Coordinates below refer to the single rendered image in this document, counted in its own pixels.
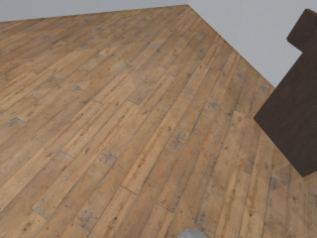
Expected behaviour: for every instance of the drawer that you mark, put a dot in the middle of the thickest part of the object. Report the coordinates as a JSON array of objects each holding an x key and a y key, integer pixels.
[{"x": 304, "y": 34}]

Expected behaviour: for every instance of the cabinet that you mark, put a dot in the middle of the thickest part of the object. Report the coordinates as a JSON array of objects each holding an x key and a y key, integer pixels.
[{"x": 289, "y": 116}]

